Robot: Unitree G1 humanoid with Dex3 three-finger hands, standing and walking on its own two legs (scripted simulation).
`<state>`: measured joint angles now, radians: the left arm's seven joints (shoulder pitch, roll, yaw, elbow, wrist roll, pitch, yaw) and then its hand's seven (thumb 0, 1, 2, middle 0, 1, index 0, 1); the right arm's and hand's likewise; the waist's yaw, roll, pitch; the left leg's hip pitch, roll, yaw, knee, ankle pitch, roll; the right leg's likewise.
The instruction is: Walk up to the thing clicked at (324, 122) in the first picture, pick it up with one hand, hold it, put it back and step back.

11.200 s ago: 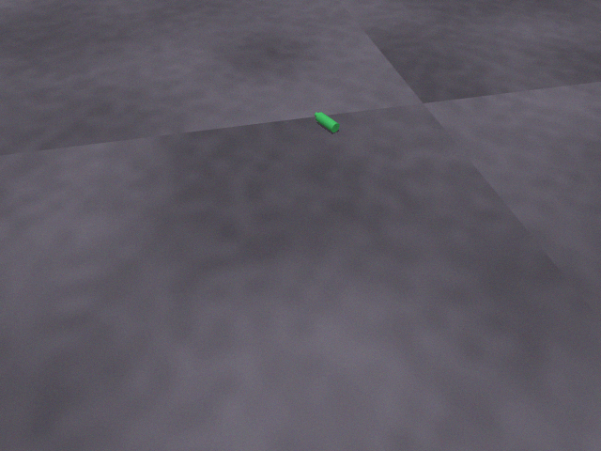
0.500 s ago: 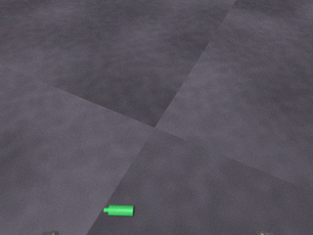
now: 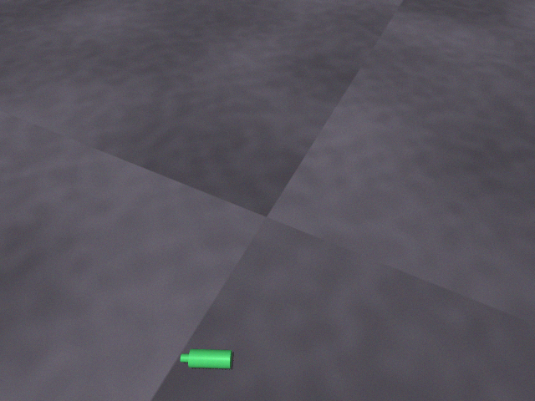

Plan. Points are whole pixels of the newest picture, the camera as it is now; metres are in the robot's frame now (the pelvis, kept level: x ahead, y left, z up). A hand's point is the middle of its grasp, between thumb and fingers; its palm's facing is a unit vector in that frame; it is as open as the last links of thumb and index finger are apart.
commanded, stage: walk up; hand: left
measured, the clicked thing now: (206, 358) +0.37 +0.23 -0.75
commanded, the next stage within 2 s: stand in 0.42 s
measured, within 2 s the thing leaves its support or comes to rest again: neither
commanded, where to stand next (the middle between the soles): +0.04 -0.01 m, yaw -1 degrees
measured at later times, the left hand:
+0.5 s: hand out of the picture +0.08 +0.25 -0.15, palm faces -0.01 -0.93 -0.36, open 7.4 cm
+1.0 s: hand out of the picture +0.08 +0.23 -0.15, palm faces -0.02 -0.94 -0.34, open 7.4 cm
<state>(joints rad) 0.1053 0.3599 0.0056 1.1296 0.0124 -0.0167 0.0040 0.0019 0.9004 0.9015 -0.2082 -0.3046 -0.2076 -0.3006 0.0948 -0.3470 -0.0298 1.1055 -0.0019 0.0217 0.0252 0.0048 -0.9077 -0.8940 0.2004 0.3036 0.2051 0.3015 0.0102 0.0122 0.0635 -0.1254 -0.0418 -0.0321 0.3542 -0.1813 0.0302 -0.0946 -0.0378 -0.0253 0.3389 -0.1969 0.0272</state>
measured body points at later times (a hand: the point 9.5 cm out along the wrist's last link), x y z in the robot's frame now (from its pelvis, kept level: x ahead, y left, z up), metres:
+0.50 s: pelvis +0.00 -0.01 +0.00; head +0.01 -0.01 +0.45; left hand +0.08 +0.30 -0.13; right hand +0.09 -0.31 -0.13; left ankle +0.01 +0.10 -0.75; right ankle -0.01 -0.14 -0.75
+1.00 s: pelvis +0.01 -0.02 +0.00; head +0.02 -0.02 +0.45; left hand +0.08 +0.28 -0.13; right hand +0.09 -0.32 -0.13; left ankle +0.01 +0.10 -0.75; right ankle -0.01 -0.14 -0.75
